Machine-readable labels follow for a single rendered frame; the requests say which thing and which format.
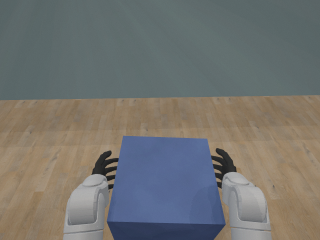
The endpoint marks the right robot forearm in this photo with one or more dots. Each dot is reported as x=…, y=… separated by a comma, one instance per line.
x=248, y=208

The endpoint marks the left robot forearm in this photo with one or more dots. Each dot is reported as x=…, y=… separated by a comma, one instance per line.
x=85, y=209

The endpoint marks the right robot hand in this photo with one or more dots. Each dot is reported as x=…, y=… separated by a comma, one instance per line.
x=227, y=165

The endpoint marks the left robot hand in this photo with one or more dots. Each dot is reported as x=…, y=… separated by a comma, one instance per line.
x=102, y=163

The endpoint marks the carton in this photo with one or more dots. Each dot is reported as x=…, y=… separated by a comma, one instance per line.
x=165, y=188

